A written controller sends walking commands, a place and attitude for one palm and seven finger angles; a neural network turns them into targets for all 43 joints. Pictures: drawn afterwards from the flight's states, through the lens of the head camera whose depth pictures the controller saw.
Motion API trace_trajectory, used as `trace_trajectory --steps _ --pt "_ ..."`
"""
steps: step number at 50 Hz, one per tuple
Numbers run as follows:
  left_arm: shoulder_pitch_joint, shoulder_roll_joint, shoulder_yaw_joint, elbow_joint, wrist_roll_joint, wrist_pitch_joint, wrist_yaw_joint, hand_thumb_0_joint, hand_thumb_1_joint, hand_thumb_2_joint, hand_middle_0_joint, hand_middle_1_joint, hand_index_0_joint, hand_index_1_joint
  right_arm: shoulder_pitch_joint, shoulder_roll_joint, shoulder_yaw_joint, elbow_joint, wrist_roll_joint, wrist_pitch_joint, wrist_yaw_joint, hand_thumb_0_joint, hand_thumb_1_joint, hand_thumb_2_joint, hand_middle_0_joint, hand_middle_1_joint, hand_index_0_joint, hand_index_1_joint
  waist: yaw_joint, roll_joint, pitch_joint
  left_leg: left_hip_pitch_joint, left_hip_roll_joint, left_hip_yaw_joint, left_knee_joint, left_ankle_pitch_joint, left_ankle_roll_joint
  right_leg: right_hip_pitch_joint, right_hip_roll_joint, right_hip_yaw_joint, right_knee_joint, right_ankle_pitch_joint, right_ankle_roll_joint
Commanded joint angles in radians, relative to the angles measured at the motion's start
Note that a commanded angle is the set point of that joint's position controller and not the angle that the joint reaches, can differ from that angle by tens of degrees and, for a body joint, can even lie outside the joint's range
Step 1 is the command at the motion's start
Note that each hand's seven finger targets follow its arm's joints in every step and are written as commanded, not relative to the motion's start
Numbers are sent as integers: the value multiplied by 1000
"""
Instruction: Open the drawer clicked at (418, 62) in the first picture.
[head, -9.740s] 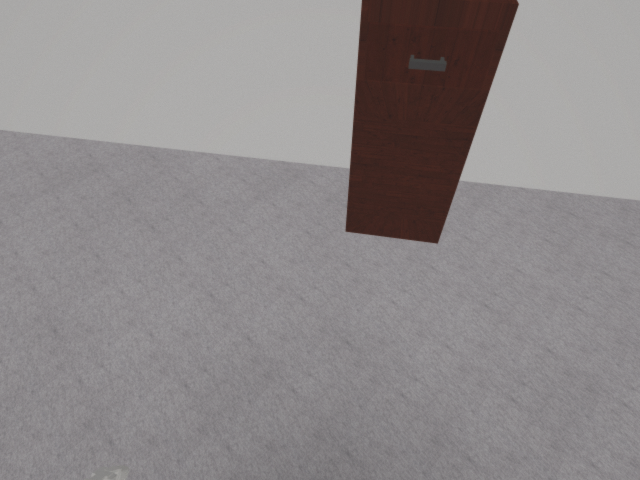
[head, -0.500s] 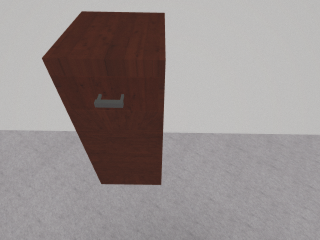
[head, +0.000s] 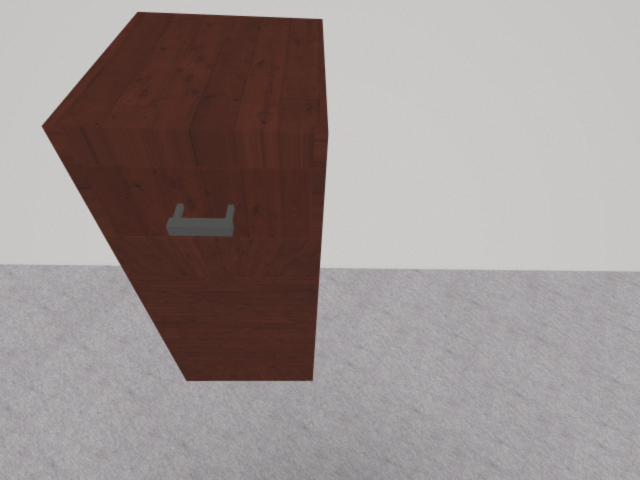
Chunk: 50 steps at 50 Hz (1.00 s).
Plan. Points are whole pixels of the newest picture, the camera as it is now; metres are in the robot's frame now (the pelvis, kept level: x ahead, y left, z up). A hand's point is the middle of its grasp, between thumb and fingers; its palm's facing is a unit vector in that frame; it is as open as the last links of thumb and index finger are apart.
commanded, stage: come to a stop and stand still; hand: left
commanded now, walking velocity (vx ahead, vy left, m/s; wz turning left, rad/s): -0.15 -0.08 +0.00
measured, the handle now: (203, 218) +0.50 +0.22 +0.01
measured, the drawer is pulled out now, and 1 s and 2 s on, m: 0.00 0.00 0.00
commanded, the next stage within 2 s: look again from close up in 0.86 s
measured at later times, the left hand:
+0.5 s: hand out of the picture +0.10 +0.17 -0.17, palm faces +0.10 -0.98 -0.18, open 7.2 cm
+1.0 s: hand out of the picture -0.01 +0.17 -0.17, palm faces +0.05 -0.98 -0.21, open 7.4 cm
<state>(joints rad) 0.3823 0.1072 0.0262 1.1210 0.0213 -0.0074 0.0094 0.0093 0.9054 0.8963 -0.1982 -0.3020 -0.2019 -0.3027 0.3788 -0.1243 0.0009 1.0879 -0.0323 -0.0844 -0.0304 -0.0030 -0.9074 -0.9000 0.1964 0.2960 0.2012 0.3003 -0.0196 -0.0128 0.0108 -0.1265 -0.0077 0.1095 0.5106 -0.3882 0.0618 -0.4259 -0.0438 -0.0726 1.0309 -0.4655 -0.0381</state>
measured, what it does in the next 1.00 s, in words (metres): steps on the spot: right foot, then left foot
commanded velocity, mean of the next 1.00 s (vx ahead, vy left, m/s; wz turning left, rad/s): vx -0.05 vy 0.02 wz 0.00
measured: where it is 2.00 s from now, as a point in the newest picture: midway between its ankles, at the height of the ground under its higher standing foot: outside the picture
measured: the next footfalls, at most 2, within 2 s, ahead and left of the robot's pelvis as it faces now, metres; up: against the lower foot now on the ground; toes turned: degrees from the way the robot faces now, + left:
right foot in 0.18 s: +0.15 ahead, -0.14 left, +0.00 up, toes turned -4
left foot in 0.40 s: +0.06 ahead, +0.10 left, +0.00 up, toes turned +7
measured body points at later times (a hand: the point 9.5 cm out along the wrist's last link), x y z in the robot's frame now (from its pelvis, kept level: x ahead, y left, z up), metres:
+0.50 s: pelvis +0.02 -0.01 +0.00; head +0.04 +0.01 +0.44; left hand +0.09 +0.23 -0.16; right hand +0.07 -0.23 -0.15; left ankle +0.02 +0.09 -0.73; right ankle +0.07 -0.13 -0.71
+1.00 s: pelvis +0.00 -0.01 +0.00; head -0.01 -0.01 +0.45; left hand -0.01 +0.22 -0.15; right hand +0.03 -0.24 -0.15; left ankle +0.02 +0.09 -0.73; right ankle +0.03 -0.12 -0.73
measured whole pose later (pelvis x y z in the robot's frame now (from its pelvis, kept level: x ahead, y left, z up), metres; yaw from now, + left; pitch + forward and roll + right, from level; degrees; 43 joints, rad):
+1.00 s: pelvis +0.00 -0.01 +0.00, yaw +3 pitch -2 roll +0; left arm 0.33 0.16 -0.03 1.05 0.01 0.00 0.04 0.01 0.90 0.90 -0.20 -0.30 -0.20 -0.30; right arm 0.29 -0.18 0.00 1.02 -0.02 0.02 0.00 0.00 -0.91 -0.90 0.20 0.30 0.20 0.30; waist -0.01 0.01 0.02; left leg -0.23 0.01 0.09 0.52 -0.25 0.03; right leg -0.24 -0.02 -0.03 0.53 -0.25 0.00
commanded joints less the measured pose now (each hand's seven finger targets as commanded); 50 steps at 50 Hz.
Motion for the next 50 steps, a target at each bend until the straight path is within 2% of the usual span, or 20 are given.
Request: trace_trajectory --steps 1,4,7,9,10,12,18,19,20,21,24,28,31,33,36,37,38,39,44,50 --pt "-119 15 3 -127 -4 -27 -12 0 900 900 -200 -300 -200 -300 146 -113 -5 18 2 -2 -21 0 -900 -900 200 300 200 300 -12 125 109 83 270 -173 -200 886 152 -181 -29 -9 -89 94 12" --pt "-102 24 -3 -112 -10 -17 -4 0 900 900 -200 -300 -200 -300 82 -116 -3 15 6 13 -29 0 -900 -900 200 300 200 300 18 159 77 12 229 -98 -138 1008 87 28 8 -22 -327 233 10" --pt "39 122 14 -81 -6 -26 11 0 900 900 -200 -300 -200 -300 58 -134 -21 4 24 29 -25 0 -900 -900 200 300 200 300 81 54 -4 -28 169 -93 16 770 17 288 -19 0 -559 592 16" --pt "67 225 32 -83 -7 -27 23 0 900 900 -200 -300 -200 -300 136 -84 -36 3 36 46 -15 0 -900 -900 200 300 200 300 56 -96 -82 -237 10 -63 218 129 -38 462 -282 251 -469 1250 -124" --pt "76 242 37 -89 -8 -29 26 0 900 900 -200 -300 -200 -300 146 -51 -41 -1 40 57 -17 0 -900 -900 200 300 200 300 51 -178 -144 -231 -6 -58 378 -206 -53 455 -380 296 -510 1361 -215" --pt "-15 215 34 -119 0 -18 37 0 900 900 -200 -300 -200 -300 53 -40 -38 -27 37 75 -17 0 -900 -900 200 300 200 300 55 -248 -127 -262 25 -116 510 -284 -52 337 -366 285 -555 1190 -244" --pt "-176 207 53 -190 1 22 33 0 900 900 -200 -300 -200 -300 123 -16 -39 -7 24 87 5 0 -900 -900 200 300 200 300 -25 -122 -73 -16 9 -6 1 110 -73 53 -209 157 -554 426 -86" --pt "-183 168 46 -205 -9 34 28 0 900 900 -200 -300 -200 -300 113 -58 -42 -17 18 83 5 0 -900 -900 200 300 200 300 -20 29 -13 -31 74 -100 -104 113 -48 -18 -129 106 -479 234 -34" --pt "-179 111 36 -226 -17 44 21 0 900 900 -200 -300 -200 -300 55 -122 -49 -60 5 76 4 0 -900 -900 200 300 200 300 -2 261 44 -172 264 -333 -263 109 32 -34 -20 18 -375 52 34" --pt "-205 119 35 -231 -10 50 22 0 900 900 -200 -300 -200 -300 -39 -154 -53 -103 -2 76 3 0 -900 -900 200 300 200 300 3 278 120 -334 337 -412 -342 64 103 21 9 27 -229 -3 34" --pt "-128 90 30 -191 3 44 17 0 900 900 -200 -300 -200 -300 -154 -130 -41 -132 -3 65 -6 0 -900 -900 200 300 200 300 56 164 81 -282 257 -256 -260 266 109 63 0 79 -133 65 27" --pt "-86 78 9 -166 -4 11 17 0 900 900 -200 -300 -200 -300 -99 -141 -45 -111 7 61 -8 0 -900 -900 200 300 200 300 40 85 -15 -31 210 -178 -113 538 76 136 4 47 -517 178 46" --pt "-71 148 -1 -145 -6 -10 22 0 900 900 -200 -300 -200 -300 -81 -109 -35 -111 25 56 0 0 -900 -900 200 300 200 300 6 -10 -26 -75 101 -116 -88 273 -21 206 -116 195 -627 485 -5" --pt "-75 145 -5 -132 -6 -17 22 0 900 900 -200 -300 -200 -300 -83 -110 -31 -93 22 67 2 0 -900 -900 200 300 200 300 -1 -107 -70 -21 96 -97 -83 254 -36 200 -98 197 -630 489 -13" --pt "-74 138 -15 -117 -9 -13 22 0 900 900 -200 -300 -200 -300 -96 -117 -23 -67 22 68 4 0 -900 -900 200 300 200 300 7 -67 3 -37 104 -105 -132 205 -36 157 -78 186 -669 358 -1" --pt "20 175 -7 -82 4 -20 63 0 900 900 -200 -300 -200 -300 -179 -187 -40 -137 30 66 12 0 -900 -900 200 300 200 300 46 -77 48 -98 129 -78 36 177 -65 172 -114 224 -655 552 25" --pt "-34 207 -19 -92 1 -30 56 0 900 900 -200 -300 -200 -300 -169 -163 -27 -150 29 75 19 0 -900 -900 200 300 200 300 -7 -49 42 -79 96 -67 -3 127 -74 138 -151 236 -661 517 -8" --pt "-49 197 -20 -127 -5 -35 54 0 900 900 -200 -300 -200 -300 -87 -127 -22 -142 18 77 22 0 -900 -900 200 300 200 300 -22 -55 -54 -51 80 -78 -27 101 -54 186 -130 236 -636 415 -25" --pt "-65 185 -27 -139 -7 -17 37 0 900 900 -200 -300 -200 -300 -85 -147 -16 -135 14 82 24 0 -900 -900 200 300 200 300 -7 1 95 -137 98 -127 -103 57 -30 92 -56 176 -668 71 -15" --pt "-24 164 -28 -130 -7 -13 30 0 900 900 -200 -300 -200 -300 -58 -161 -9 -114 11 74 23 0 -900 -900 200 300 200 300 11 3 89 -192 106 -163 -174 -7 -21 146 -40 150 -647 96 -5"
